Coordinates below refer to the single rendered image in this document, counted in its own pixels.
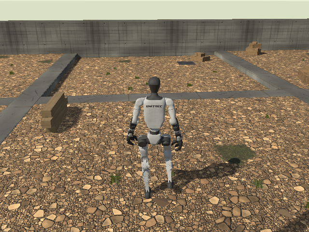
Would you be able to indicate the right robot upper arm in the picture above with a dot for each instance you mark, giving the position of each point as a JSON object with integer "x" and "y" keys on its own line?
{"x": 169, "y": 102}

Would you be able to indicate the robot left thigh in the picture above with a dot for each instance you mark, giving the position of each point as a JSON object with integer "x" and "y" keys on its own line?
{"x": 143, "y": 147}

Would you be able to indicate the robot right hand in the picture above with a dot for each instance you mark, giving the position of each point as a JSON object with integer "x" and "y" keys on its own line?
{"x": 179, "y": 143}

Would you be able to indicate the robot right forearm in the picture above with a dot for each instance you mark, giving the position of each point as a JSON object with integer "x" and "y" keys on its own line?
{"x": 177, "y": 131}

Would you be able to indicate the left robot upper arm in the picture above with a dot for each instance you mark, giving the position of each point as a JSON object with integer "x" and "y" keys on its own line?
{"x": 136, "y": 111}

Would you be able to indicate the robot left forearm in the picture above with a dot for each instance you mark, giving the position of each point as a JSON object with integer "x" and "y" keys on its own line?
{"x": 131, "y": 128}

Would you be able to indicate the humanoid robot torso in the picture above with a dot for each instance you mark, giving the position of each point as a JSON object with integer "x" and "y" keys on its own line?
{"x": 154, "y": 117}

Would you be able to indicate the robot left hand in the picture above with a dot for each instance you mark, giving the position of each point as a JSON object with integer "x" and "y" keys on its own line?
{"x": 131, "y": 138}

